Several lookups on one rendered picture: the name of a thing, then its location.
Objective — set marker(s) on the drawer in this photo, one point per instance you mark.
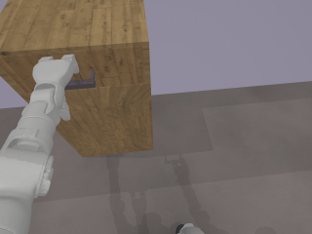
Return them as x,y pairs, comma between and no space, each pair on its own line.
113,66

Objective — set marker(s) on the cabinet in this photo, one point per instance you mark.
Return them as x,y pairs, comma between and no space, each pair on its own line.
103,120

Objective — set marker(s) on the robot left hand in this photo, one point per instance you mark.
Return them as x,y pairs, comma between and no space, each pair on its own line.
57,70

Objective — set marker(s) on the robot left upper arm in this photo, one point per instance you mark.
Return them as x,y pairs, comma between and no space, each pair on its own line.
24,175

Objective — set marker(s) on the right robot shin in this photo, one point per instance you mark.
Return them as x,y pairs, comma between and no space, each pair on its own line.
187,225

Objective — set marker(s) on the left robot forearm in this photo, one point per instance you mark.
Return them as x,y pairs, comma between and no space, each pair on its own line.
39,120

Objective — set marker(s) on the handle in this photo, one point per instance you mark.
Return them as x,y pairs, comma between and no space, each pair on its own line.
82,83

